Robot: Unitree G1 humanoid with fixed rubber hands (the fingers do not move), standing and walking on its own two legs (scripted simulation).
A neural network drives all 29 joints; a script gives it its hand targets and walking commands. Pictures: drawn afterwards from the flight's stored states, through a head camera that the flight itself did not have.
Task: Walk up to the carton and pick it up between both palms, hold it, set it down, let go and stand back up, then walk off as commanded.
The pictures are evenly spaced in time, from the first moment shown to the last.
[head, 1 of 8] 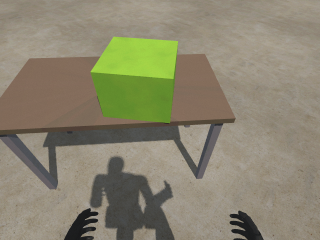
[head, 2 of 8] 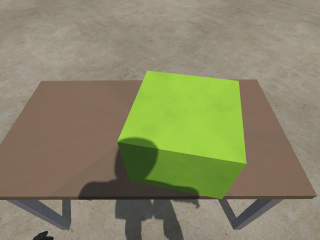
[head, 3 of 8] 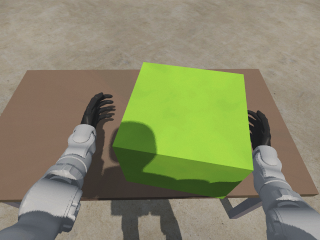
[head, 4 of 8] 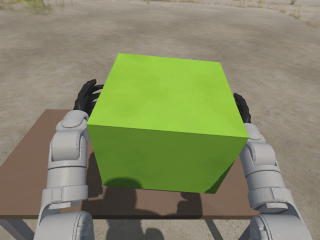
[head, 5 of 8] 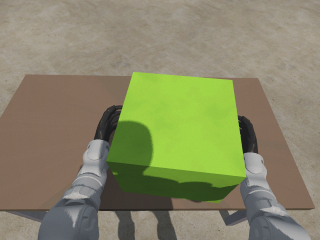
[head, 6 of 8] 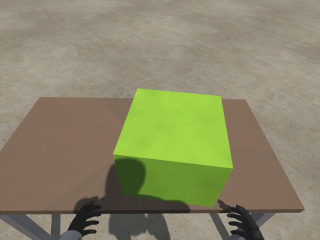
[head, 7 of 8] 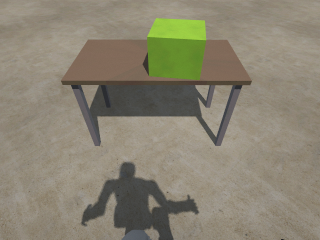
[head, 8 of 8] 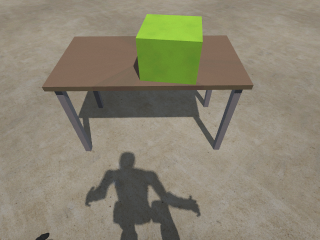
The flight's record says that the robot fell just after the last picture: no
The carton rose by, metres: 0.20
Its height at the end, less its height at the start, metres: +0.00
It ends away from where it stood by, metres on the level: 0.02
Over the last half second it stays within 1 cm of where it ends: yes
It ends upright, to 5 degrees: yes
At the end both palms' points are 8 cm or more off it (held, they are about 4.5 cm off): yes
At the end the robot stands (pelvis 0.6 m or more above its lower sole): yes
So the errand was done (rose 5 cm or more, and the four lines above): yes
